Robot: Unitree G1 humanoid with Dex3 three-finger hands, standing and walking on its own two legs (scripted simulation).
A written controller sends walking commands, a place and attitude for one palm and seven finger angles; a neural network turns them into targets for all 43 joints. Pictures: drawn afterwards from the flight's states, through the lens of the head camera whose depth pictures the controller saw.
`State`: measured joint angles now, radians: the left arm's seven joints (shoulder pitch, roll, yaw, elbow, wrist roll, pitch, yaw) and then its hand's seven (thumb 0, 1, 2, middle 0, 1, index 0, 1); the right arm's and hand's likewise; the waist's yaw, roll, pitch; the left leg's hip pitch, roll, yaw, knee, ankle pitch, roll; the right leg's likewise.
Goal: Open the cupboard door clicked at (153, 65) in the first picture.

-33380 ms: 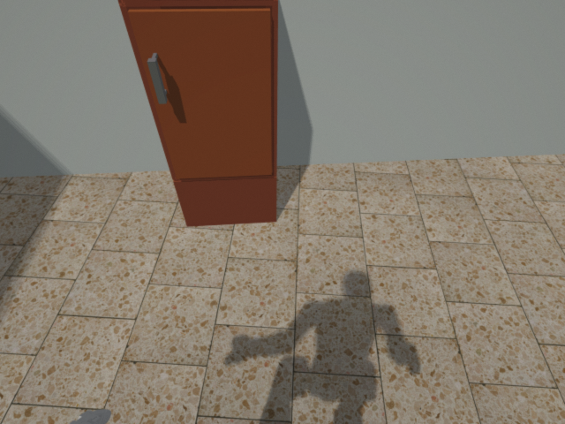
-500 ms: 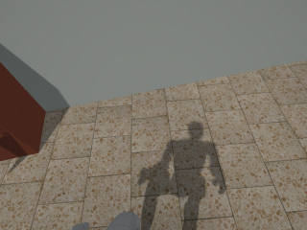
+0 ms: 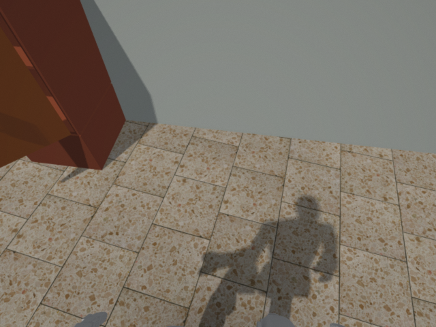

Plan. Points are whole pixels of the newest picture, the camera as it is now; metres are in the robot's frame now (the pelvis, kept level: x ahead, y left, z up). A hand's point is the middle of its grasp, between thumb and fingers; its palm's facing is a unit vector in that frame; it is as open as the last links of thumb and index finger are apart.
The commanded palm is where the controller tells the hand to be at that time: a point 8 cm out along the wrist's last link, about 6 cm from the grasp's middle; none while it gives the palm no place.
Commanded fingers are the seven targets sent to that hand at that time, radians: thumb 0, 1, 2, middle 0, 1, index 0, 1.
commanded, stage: turn to face it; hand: left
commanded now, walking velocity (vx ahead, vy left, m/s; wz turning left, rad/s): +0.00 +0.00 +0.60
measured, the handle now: out of the picture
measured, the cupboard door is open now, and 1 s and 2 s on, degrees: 47 47 47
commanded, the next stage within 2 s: take the last steps up to it in 1.04 s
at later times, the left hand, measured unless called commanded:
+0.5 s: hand out of the picture -0.01 +0.18 -0.18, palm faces +0.36 -0.90 -0.23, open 7.4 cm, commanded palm none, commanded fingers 0.00 0.90 0.90 -0.20 -0.30 -0.20 -0.30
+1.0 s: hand out of the picture +0.03 +0.16 -0.15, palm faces +0.49 -0.83 -0.27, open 7.4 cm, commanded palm none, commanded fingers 0.00 0.90 0.90 -0.20 -0.30 -0.20 -0.30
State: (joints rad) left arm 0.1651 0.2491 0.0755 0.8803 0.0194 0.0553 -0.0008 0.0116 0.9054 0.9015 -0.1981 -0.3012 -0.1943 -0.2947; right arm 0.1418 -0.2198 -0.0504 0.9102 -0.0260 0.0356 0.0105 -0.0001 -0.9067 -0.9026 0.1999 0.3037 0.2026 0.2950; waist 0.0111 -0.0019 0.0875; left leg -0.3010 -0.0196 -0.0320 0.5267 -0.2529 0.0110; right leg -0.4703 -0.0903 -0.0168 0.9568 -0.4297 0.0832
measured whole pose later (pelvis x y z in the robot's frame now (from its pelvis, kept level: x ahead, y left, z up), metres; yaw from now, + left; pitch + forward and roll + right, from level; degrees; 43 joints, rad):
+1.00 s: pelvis +0.04 -0.06 -0.01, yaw +30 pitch +1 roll +1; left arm 0.16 0.18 0.04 0.90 0.02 0.01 0.01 0.01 0.90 0.90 -0.20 -0.30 -0.20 -0.29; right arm 0.20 -0.21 -0.06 0.97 -0.01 0.05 0.00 0.00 -0.91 -0.90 0.20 0.30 0.20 0.29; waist -0.02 0.04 0.07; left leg -0.38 -0.04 -0.07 0.72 -0.41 -0.01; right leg -0.27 -0.03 -0.07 0.59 -0.34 -0.02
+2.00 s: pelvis +0.17 +0.08 -0.01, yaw +40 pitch -1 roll +1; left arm 0.07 0.15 0.04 0.95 0.02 -0.06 -0.02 0.01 0.91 0.90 -0.20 -0.30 -0.19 -0.29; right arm 0.46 -0.14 -0.02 1.18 -0.01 -0.03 -0.01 0.00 -0.91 -0.90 0.20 0.30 0.20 0.29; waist -0.05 0.02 0.11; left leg -0.18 -0.01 0.05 0.95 -0.50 0.03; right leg -0.38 -0.04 -0.14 0.65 -0.26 -0.08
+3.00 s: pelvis +0.36 +0.34 +0.00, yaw +39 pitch +1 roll +1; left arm 0.10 0.16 0.02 1.02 0.01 -0.03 0.01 0.01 0.91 0.90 -0.20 -0.30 -0.19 -0.29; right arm 0.39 -0.13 -0.01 1.16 -0.01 -0.01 -0.03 0.00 -0.91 -0.90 0.20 0.30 0.20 0.29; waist -0.05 0.02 0.06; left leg -0.14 0.00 0.14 0.55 -0.39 0.00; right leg -0.31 -0.05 -0.09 0.56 -0.25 -0.02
